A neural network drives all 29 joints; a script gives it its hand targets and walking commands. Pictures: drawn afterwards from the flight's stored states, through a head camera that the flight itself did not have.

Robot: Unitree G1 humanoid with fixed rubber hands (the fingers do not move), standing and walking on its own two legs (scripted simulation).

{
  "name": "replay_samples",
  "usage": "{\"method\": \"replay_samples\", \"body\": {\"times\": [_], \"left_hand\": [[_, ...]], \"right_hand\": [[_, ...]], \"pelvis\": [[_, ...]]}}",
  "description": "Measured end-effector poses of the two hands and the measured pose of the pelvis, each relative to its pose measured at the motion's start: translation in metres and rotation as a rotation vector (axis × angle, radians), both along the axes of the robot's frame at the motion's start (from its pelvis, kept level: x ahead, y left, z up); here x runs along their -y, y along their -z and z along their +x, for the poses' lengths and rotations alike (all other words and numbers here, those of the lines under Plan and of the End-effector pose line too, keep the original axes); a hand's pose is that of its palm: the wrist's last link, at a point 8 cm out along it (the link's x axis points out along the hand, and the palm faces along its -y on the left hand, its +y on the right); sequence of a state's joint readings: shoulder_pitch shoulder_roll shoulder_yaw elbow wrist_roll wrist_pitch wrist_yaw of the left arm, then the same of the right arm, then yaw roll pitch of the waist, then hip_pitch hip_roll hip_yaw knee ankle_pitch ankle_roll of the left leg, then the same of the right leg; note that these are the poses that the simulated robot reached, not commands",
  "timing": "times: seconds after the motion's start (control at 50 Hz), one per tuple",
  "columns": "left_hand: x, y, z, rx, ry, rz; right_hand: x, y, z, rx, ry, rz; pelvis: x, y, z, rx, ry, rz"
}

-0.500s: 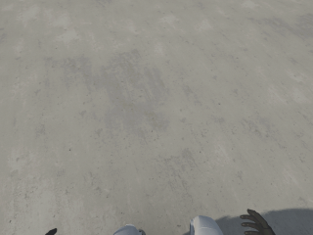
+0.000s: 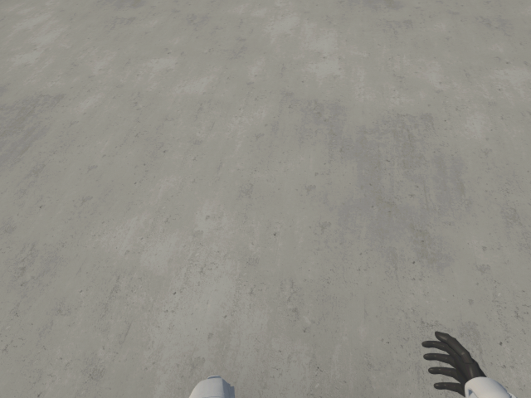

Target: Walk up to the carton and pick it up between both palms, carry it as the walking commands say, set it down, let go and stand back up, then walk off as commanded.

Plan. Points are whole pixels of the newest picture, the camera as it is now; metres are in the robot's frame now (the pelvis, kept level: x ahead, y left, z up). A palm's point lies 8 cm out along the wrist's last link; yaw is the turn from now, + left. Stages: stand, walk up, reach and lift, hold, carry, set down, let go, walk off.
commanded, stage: walk off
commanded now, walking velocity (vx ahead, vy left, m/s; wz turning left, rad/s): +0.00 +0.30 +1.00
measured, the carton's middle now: out of the picture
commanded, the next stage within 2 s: stand in 0.58 s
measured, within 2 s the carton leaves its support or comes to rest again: neither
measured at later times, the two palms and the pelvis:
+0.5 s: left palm out of the picture -0.10 +0.46 -0.09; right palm (304, 357) +0.20 -0.03 -0.13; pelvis -0.01 +0.16 +0.00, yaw +30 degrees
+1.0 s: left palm out of the picture -0.24 +0.54 -0.13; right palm out of the picture +0.14 +0.18 -0.11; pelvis -0.10 +0.30 +0.00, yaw +44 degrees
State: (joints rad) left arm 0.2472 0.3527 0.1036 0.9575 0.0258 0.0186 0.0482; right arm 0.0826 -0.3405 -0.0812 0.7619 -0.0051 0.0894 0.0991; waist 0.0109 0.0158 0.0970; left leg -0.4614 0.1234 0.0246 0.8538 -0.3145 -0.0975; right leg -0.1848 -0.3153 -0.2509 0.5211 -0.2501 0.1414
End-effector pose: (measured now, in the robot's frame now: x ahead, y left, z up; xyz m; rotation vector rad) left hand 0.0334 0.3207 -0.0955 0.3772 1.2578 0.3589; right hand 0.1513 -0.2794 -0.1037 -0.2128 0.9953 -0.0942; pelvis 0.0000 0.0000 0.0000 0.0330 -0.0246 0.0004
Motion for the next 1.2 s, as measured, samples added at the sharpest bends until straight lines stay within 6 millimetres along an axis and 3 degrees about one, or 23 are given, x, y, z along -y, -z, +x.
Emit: {"method": "replay_samples", "body": {"times": [0.08, 0.14, 0.24, 0.36, 0.42, 0.46, 0.54, 0.6, 0.72, 0.76, 0.8, 0.9, 1.04, 1.12, 1.2], "left_hand": [[-0.052, 0.032, -0.027, -0.034, -0.094, -0.048], [-0.076, 0.043, -0.026, -0.026, -0.139, -0.070], [-0.091, 0.036, -0.004, 0.078, -0.168, -0.103], [-0.110, 0.026, -0.024, 0.122, -0.261, -0.090], [-0.122, 0.018, -0.056, 0.121, -0.341, -0.049], [-0.130, 0.010, -0.092, 0.098, -0.402, -0.011], [-0.144, -0.009, -0.165, 0.045, -0.540, 0.032], [-0.152, -0.013, -0.207, 0.024, -0.616, 0.037], [-0.165, 0.009, -0.276, 0.000, -0.712, -0.045], [-0.175, 0.027, -0.299, -0.003, -0.739, -0.084], [-0.184, 0.040, -0.312, -0.006, -0.760, -0.115], [-0.203, 0.039, -0.295, 0.085, -0.754, -0.159], [-0.222, 0.027, -0.263, 0.184, -0.704, -0.173], [-0.223, 0.021, -0.252, 0.226, -0.695, -0.154], [-0.210, 0.013, -0.256, 0.227, -0.689, -0.160]], "right_hand": [[-0.068, 0.008, 0.039, 0.053, -0.084, -0.035], [-0.110, 0.012, 0.032, -0.011, -0.153, -0.044], [-0.140, 0.009, 0.005, -0.143, -0.192, -0.089], [-0.175, 0.018, 0.011, -0.168, -0.276, -0.070], [-0.200, 0.028, 0.025, -0.164, -0.341, -0.036], [-0.222, 0.030, 0.036, -0.158, -0.399, -0.019], [-0.269, 0.016, 0.065, -0.130, -0.560, -0.024], [-0.304, 0.007, 0.082, -0.092, -0.621, -0.014], [-0.404, 0.003, 0.091, -0.001, -0.721, -0.020], [-0.436, 0.007, 0.086, 0.035, -0.751, -0.043], [-0.456, 0.010, 0.071, 0.028, -0.782, -0.063], [-0.458, 0.004, 0.022, -0.069, -0.772, -0.134], [-0.457, 0.010, -0.020, -0.114, -0.721, -0.110], [-0.456, 0.024, -0.041, -0.165, -0.710, -0.072], [-0.449, 0.030, -0.060, -0.230, -0.693, -0.052]], "pelvis": [[-0.051, 0.021, 0.009, -0.010, -0.072, -0.017], [-0.074, 0.021, 0.006, -0.017, -0.130, -0.029], [-0.103, 0.006, 0.001, -0.024, -0.232, -0.047], [-0.132, 0.006, -0.005, -0.015, -0.353, -0.039], [-0.143, 0.008, -0.006, -0.011, -0.416, -0.025], [-0.151, 0.006, -0.009, 0.000, -0.468, -0.027], [-0.168, -0.005, -0.017, 0.007, -0.565, -0.029], [-0.184, -0.007, -0.026, 0.007, -0.620, -0.010], [-0.232, 0.003, -0.053, -0.013, -0.697, -0.007], [-0.253, 0.014, -0.065, -0.015, -0.717, -0.021], [-0.266, 0.019, -0.076, -0.015, -0.735, -0.038], [-0.282, 0.003, -0.094, -0.010, -0.762, -0.055], [-0.299, -0.005, -0.108, 0.000, -0.779, -0.043], [-0.301, -0.003, -0.109, 0.000, -0.785, -0.022], [-0.303, -0.009, -0.110, 0.014, -0.794, -0.024]]}}
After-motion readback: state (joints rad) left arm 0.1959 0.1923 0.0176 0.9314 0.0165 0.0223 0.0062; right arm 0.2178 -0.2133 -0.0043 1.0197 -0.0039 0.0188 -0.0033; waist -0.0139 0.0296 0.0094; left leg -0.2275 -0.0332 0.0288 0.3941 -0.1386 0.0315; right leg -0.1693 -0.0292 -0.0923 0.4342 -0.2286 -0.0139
